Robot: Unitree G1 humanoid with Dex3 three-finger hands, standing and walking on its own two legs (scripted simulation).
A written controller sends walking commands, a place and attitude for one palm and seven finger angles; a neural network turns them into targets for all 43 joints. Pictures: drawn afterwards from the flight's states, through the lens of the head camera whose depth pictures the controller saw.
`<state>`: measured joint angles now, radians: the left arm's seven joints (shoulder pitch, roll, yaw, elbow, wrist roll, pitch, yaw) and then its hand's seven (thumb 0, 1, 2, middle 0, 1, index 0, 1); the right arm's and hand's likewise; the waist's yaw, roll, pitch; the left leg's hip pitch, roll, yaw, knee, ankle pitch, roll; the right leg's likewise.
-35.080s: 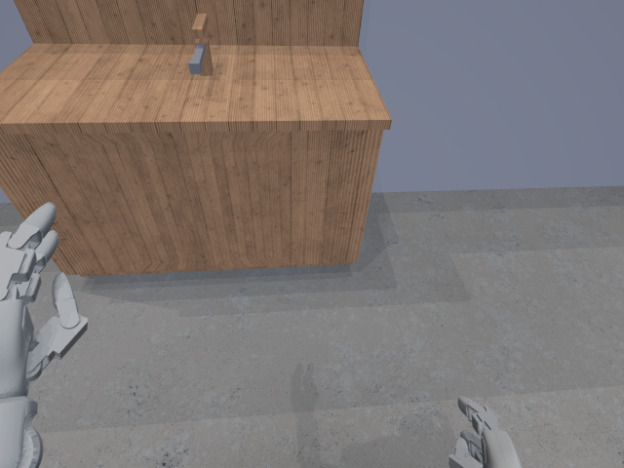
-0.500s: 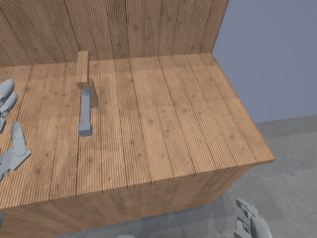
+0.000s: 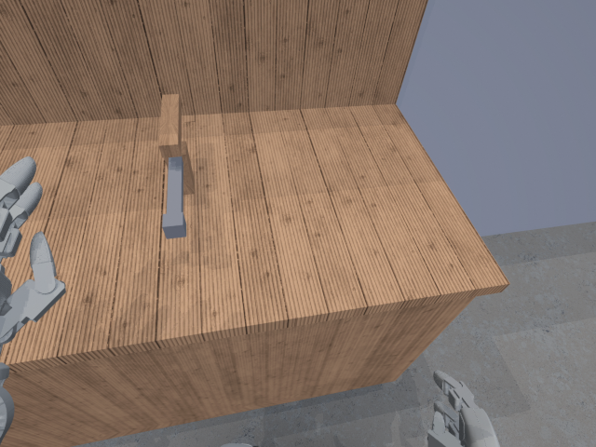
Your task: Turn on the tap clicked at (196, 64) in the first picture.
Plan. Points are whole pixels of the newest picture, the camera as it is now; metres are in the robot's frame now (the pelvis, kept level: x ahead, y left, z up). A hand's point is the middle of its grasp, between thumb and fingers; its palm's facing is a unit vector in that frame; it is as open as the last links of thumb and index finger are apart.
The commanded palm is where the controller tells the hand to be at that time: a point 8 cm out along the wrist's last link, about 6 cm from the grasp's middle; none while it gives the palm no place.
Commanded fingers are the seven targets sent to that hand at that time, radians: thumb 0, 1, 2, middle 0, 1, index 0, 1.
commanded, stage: come to a stop and stand still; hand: left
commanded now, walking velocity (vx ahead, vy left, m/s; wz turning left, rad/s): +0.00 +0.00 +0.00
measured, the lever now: (174, 225) +0.39 +0.22 +0.05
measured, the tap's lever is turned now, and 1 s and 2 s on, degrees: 0 0 0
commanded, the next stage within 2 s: look again from close up in 0.16 s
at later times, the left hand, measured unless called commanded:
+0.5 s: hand (67, 283) +0.22 +0.24 +0.17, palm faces +0.34 -0.87 -0.36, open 7.4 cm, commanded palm +0.17 +0.28 +0.18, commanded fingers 0.00 0.90 0.90 -0.20 -0.30 -0.20 -0.30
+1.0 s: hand (137, 263) +0.25 +0.19 +0.17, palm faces +0.28 -0.90 -0.34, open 7.4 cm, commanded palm +0.19 +0.23 +0.18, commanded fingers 0.00 0.90 0.90 -0.20 -0.30 -0.20 -0.30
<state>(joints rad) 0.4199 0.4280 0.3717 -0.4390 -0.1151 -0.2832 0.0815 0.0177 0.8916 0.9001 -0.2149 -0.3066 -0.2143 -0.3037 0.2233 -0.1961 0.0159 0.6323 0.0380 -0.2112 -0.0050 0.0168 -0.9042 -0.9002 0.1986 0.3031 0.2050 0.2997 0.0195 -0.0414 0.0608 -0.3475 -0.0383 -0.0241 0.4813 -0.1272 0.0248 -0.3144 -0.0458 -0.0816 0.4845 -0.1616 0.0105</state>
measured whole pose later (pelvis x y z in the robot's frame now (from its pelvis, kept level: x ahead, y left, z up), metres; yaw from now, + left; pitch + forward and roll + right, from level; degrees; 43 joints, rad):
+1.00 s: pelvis +0.01 -0.04 +0.00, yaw -4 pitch +0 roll +1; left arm 0.39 0.41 0.37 -0.49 -0.13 -0.21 0.08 0.02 0.89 0.90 -0.21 -0.31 -0.21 -0.30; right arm 0.18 -0.15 0.00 0.55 0.04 -0.17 0.01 0.02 -0.90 -0.90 0.20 0.30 0.21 0.30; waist 0.04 -0.05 0.08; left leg -0.34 0.03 0.03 0.51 -0.17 -0.03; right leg -0.36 0.02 -0.03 0.56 -0.20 -0.05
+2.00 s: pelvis +0.03 -0.06 +0.00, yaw -4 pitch +0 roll +0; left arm 0.49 0.40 0.36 -0.54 -0.14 -0.10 0.08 0.02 0.89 0.90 -0.21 -0.31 -0.21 -0.30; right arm 0.17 -0.20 0.01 0.55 0.04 -0.10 -0.04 0.02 -0.91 -0.90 0.20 0.30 0.20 0.30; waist 0.01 0.00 0.06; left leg -0.29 0.08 0.00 0.49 -0.19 -0.05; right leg -0.27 0.07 -0.06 0.46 -0.19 -0.07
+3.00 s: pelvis +0.03 -0.06 +0.00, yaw -4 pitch +0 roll -1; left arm 0.51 0.39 0.35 -0.56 -0.14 -0.08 0.09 0.02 0.89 0.90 -0.21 -0.31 -0.21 -0.30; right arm 0.17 -0.21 0.00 0.56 0.04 -0.07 -0.04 0.02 -0.91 -0.90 0.20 0.30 0.20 0.30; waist -0.01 0.02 0.06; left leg -0.28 0.09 0.00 0.50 -0.21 -0.06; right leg -0.26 0.08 -0.06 0.46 -0.20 -0.08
